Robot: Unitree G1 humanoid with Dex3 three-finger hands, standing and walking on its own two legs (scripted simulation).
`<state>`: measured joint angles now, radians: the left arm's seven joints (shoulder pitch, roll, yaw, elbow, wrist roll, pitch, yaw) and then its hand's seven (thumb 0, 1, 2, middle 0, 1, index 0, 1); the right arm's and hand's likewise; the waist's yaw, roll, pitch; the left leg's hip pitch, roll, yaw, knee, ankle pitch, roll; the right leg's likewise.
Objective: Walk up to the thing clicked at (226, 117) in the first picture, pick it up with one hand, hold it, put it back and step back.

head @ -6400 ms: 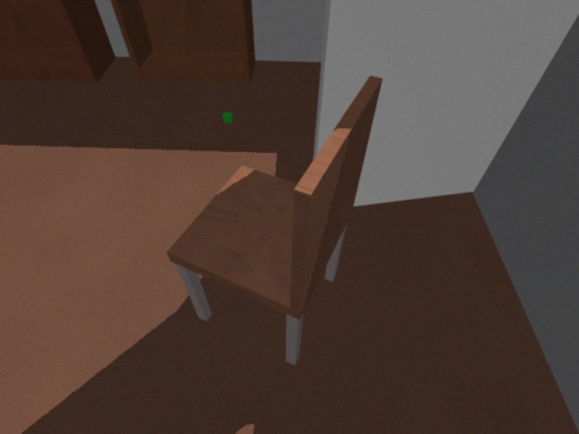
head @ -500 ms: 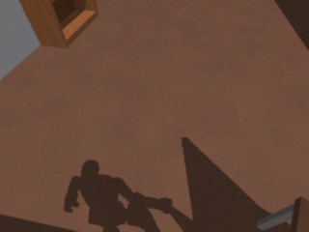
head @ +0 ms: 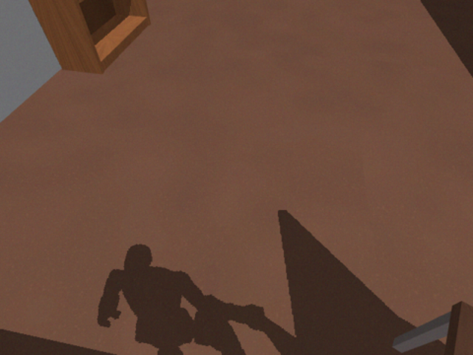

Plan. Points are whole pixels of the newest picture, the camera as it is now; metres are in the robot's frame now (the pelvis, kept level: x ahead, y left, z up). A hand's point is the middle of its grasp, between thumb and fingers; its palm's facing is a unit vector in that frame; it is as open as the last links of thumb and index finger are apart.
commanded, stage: stand
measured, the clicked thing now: out of the picture +0.19 -1.92 -0.76
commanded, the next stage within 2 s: walk up in 0.42 s
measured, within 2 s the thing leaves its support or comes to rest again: neither
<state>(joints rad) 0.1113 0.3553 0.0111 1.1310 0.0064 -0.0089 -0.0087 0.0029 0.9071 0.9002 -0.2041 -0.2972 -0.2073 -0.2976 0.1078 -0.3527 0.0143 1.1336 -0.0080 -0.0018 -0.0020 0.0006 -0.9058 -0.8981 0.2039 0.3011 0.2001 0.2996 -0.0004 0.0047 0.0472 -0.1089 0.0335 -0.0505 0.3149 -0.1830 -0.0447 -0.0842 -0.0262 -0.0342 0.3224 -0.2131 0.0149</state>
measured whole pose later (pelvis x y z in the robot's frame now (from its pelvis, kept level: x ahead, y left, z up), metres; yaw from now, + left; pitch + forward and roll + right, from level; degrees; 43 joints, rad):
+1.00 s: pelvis +0.14 +0.06 -0.01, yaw -6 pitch -4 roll +1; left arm 0.32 0.40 0.06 0.95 0.00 0.03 -0.09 0.00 0.91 0.90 -0.20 -0.30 -0.20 -0.30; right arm 0.26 -0.37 -0.07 0.85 -0.02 -0.05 0.04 0.00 -0.90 -0.90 0.21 0.30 0.20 0.30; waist 0.00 -0.03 0.10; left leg 0.00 0.01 0.17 0.38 -0.30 0.03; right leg -0.47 -0.11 -0.02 0.81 -0.21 0.01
